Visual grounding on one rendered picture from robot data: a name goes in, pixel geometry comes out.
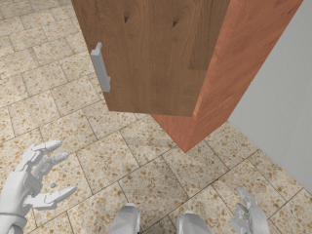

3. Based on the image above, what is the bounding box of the right robot shin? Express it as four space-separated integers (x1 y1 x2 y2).
184 210 194 214

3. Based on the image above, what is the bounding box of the right robot hand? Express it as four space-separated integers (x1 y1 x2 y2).
231 186 270 234

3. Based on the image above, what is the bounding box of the left robot forearm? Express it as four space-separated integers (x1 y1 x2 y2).
0 213 27 234

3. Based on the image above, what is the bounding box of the left robot hand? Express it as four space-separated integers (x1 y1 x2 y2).
0 139 78 217

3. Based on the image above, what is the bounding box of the handle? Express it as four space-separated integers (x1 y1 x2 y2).
90 42 111 93

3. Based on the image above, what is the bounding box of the robot right thigh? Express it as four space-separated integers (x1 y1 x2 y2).
176 213 213 234

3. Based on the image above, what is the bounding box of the cupboard door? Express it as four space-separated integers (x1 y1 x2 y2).
71 0 231 117

